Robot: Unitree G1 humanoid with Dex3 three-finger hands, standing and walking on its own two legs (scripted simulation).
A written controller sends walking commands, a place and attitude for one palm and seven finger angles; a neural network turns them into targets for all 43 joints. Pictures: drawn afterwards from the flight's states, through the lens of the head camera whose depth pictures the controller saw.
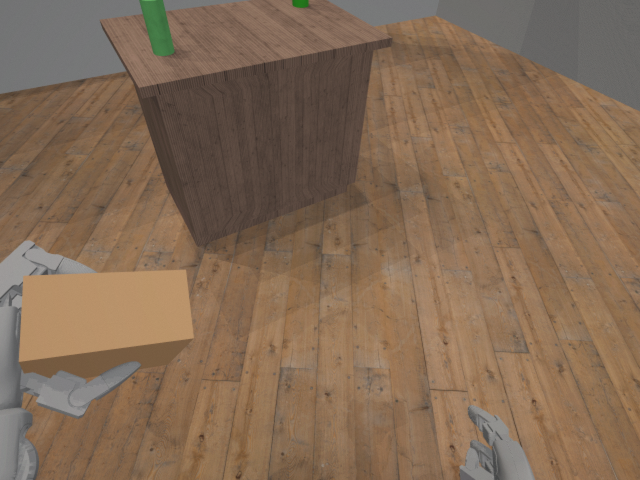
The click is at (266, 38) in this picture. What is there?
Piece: table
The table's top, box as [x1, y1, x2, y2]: [100, 0, 392, 98]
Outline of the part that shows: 392,38 327,0 309,0 308,6 304,8 294,7 291,4 291,0 248,0 166,11 175,51 167,56 157,56 152,52 142,14 100,19 103,30 142,98 390,46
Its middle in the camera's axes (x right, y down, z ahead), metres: -0.26 -0.71 +1.33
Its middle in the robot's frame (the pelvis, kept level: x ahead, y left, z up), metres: +1.46 +0.33 -0.03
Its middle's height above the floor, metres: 0.74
